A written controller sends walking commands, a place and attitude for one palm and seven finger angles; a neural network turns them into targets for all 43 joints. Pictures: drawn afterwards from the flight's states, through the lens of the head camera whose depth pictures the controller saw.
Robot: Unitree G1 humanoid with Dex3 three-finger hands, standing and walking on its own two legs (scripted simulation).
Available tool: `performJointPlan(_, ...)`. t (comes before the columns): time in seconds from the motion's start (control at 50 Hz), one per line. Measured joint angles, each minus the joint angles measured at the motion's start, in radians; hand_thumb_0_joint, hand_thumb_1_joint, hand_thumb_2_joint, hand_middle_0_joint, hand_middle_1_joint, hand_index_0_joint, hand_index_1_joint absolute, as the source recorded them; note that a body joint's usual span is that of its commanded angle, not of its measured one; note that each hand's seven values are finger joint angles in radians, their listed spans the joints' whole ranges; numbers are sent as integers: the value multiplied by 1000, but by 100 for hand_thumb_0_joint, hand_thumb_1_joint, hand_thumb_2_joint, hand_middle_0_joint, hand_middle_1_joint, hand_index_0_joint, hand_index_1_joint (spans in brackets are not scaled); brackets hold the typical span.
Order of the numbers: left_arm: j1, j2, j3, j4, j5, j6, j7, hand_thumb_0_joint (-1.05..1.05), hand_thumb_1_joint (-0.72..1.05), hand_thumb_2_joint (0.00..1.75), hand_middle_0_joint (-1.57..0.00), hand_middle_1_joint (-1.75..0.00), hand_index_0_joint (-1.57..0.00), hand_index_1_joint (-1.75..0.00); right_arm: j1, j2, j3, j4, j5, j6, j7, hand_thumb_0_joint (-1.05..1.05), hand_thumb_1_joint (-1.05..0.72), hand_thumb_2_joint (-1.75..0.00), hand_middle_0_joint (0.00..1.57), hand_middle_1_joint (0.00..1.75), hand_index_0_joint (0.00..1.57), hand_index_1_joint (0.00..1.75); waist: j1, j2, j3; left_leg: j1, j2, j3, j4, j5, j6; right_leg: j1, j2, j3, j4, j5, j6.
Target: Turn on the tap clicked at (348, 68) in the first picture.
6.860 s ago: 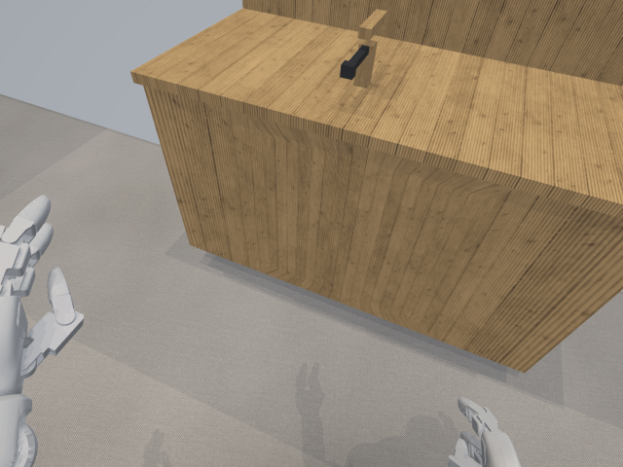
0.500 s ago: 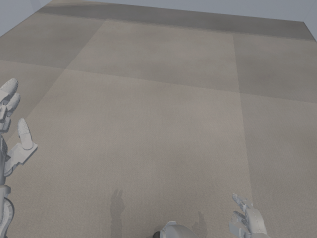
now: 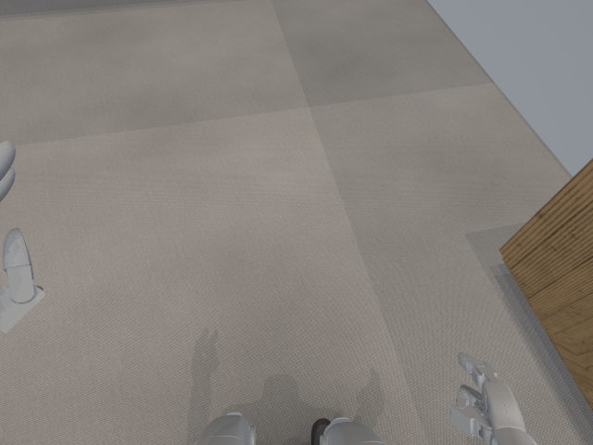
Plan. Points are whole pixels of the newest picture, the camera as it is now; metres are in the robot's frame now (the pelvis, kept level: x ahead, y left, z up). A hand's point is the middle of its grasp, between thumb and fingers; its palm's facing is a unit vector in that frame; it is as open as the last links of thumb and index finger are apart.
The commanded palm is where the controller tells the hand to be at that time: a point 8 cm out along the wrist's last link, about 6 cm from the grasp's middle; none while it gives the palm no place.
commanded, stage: turn to face it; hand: left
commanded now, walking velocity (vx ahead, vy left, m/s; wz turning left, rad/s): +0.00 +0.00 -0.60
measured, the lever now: out of the picture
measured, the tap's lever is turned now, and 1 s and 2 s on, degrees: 0 0 0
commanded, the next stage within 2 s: none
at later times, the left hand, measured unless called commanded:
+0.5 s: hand (247, 276) +0.25 +0.06 +0.18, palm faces +0.04 -0.85 -0.52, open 7.4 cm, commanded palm +0.19 +0.14 +0.19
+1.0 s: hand (282, 291) +0.24 +0.03 +0.18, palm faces -0.11 -0.90 -0.43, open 7.4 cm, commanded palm +0.21 +0.07 +0.19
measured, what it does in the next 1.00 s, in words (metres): walks backwards, turning right: left foot, then right foot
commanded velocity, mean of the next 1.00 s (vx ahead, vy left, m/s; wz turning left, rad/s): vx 0.00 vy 0.00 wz -0.60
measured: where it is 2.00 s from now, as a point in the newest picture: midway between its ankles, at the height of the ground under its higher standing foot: outside the picture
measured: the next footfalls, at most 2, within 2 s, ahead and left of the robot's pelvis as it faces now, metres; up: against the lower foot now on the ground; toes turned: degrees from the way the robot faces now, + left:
left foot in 0.08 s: +0.04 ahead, +0.13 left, +0.00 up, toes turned +2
right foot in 0.38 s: -0.02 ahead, -0.17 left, +0.00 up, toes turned -21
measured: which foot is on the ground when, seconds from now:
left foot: up 0.00-0.06, down 0.08-0.40, up 0.42-0.88, down 0.90-1.00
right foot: down 0.00-0.08, up 0.10-0.36, down 0.38-0.92, up 0.94-1.00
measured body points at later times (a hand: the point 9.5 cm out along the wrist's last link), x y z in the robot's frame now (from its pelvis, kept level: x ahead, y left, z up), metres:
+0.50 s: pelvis -0.05 -0.07 -0.01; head +0.02 -0.12 +0.43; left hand +0.24 +0.10 +0.21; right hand +0.05 -0.33 -0.13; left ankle -0.03 +0.09 -0.66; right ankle -0.06 -0.16 -0.73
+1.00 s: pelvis -0.08 -0.06 +0.00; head -0.05 -0.06 +0.45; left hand +0.24 +0.08 +0.20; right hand -0.04 -0.35 -0.07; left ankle -0.01 +0.07 -0.73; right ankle -0.09 -0.15 -0.69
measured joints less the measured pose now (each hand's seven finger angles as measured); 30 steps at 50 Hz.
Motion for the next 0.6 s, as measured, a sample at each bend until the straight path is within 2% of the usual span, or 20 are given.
performJointPlan(0.06,0,14,22,-14,1,-6,5,1,88,90,-22,-31,-22,-30,19,-6,0,-9,3,1,-1,1,-91,-90,20,30,20,30,13,-14,-41,93,-13,5,-219,61,16,-20,25,22,5,10,2)
performJointPlan(0.08,-8,15,27,-7,1,-7,6,1,89,90,-22,-31,-21,-30,24,-3,2,-12,2,0,-4,1,-91,-90,20,30,20,30,17,-24,-52,119,-16,12,-281,116,34,-32,29,31,27,4,5)
performJointPlan(0.1,-25,12,29,11,4,-7,6,1,89,90,-22,-31,-21,-30,26,9,3,-12,-1,1,-9,1,-91,-90,20,30,20,30,28,-44,-53,129,-23,31,-290,150,52,-51,25,44,82,-66,14)
performJointPlan(0.14,-57,-14,22,67,19,-6,8,1,89,90,-22,-31,-21,-30,34,30,12,-16,-3,-4,-16,1,-91,-90,20,30,20,30,50,-46,-60,144,-7,60,-286,160,68,-112,19,8,299,-214,46)
performJointPlan(0.18,-80,-47,7,127,28,7,9,1,89,90,-22,-30,-21,-30,44,52,23,-13,-4,-14,-14,1,-91,-90,20,30,20,30,58,-19,-73,158,27,71,-287,155,63,-152,3,-43,496,-254,71)
performJointPlan(0.22,-106,-91,-28,171,29,30,12,1,89,90,-22,-30,-21,-30,55,71,35,-10,2,-21,-5,1,-91,-90,20,30,20,30,70,13,-81,173,64,83,-299,158,51,-145,-30,-82,550,-254,89)
performJointPlan(0.26,-129,-129,-68,189,29,52,15,1,89,90,-21,-30,-21,-30,63,88,53,-11,8,-30,2,1,-91,-90,20,30,20,30,83,38,-78,183,99,99,-307,163,36,-103,-64,-109,480,-250,103)
performJointPlan(0.3,-148,-142,-98,185,32,66,15,1,89,90,-21,-30,-20,-30,67,108,72,-16,8,-44,8,1,-91,-90,20,30,20,30,88,49,-65,182,130,116,-302,165,18,-49,-89,-126,370,-254,110)
performJointPlan(0.36,-171,-112,-115,160,34,69,10,1,89,90,-21,-30,-20,-30,69,134,96,-32,3,-69,18,1,-90,-90,20,30,20,30,86,51,-36,157,177,135,-250,151,-17,51,-101,-152,172,-214,110)
performJointPlan(0.38,-175,-90,-109,146,34,68,8,1,89,90,-21,-30,-20,-30,70,139,101,-38,4,-75,22,1,-90,-90,21,30,21,30,82,48,-28,138,192,139,-214,136,-30,86,-100,-159,101,-164,95)
performJointPlan(0.4,-186,-85,-108,138,37,63,5,1,89,90,-21,-30,-20,-30,61,133,100,-36,5,-79,26,1,-90,-90,21,30,21,30,71,70,-7,116,219,123,-166,118,-23,89,-77,-170,96,-150,57)
performJointPlan(0.42,-193,-80,-106,128,37,57,3,1,89,90,-21,-30,-20,-30,47,123,97,-26,3,-77,25,1,-90,-90,21,30,21,30,56,82,13,82,215,80,-88,43,-16,77,-63,-175,115,-157,26)
performJointPlan(0.44,-195,-74,-102,117,33,52,1,1,89,90,-21,-30,-20,-30,31,113,94,-12,2,-70,22,1,-90,-90,21,30,21,30,44,81,28,39,184,36,16,-23,-14,64,-59,-171,129,-164,5)
performJointPlan(0.5,-140,-49,-61,79,10,40,-2,1,89,90,-22,-30,-21,-30,-10,79,72,19,1,-31,15,1,-90,-90,21,30,21,30,23,59,46,-59,88,-21,275,-56,-16,45,-49,-126,101,-137,-16)
performJointPlan(0.54,-71,-31,-26,63,-2,27,-1,1,89,90,-22,-30,-21,-30,-22,57,53,22,-1,-8,10,1,-91,-90,21,30,21,30,7,51,43,-98,52,-25,344,-19,-21,46,-34,-96,54,-100,-22)
performJointPlan(0.6,0,-10,3,62,-10,18,2,1,89,90,-22,-31,-21,-30,-17,28,25,19,-1,18,2,1,-91,-90,20,30,20,30,-4,42,28,-108,27,-12,289,25,-25,60,-17,-64,-15,-54,-31)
